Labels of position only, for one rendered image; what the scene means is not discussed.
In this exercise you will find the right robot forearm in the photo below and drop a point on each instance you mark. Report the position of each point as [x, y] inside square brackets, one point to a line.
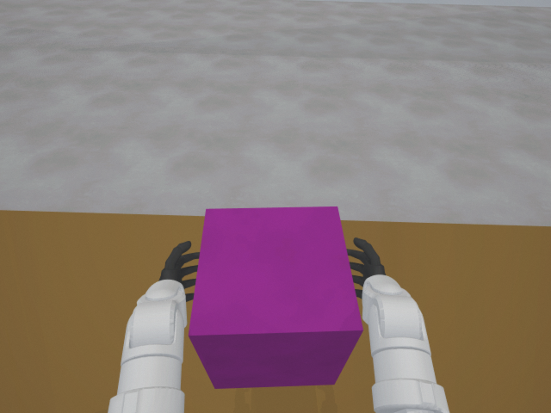
[405, 381]

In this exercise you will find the left robot hand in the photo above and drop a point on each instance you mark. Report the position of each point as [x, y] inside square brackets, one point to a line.
[173, 267]

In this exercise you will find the carton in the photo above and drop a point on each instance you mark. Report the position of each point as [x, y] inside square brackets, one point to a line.
[274, 302]

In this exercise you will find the right robot hand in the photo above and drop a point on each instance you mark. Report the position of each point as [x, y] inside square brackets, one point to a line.
[370, 259]

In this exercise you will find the left robot forearm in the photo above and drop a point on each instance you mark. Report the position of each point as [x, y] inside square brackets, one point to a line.
[152, 356]

